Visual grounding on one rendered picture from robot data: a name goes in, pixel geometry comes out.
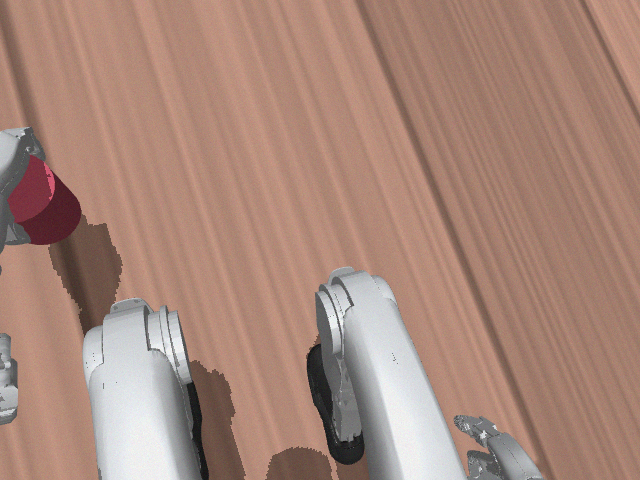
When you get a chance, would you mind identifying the mug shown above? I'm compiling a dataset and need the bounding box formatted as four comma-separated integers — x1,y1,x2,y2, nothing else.
7,154,81,245

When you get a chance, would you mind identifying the right robot foot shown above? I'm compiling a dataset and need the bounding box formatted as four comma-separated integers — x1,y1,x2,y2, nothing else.
307,343,365,465

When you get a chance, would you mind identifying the left robot foot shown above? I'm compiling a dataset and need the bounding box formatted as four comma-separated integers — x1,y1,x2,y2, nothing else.
186,379,209,480

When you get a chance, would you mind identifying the left robot hand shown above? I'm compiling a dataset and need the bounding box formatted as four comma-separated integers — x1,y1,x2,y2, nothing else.
0,127,46,245

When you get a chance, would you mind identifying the left robot arm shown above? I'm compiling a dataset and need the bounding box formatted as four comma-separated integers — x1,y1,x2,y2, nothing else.
0,194,18,425

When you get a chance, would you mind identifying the right robot hand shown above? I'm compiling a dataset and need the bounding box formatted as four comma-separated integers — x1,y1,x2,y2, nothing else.
454,415,544,480

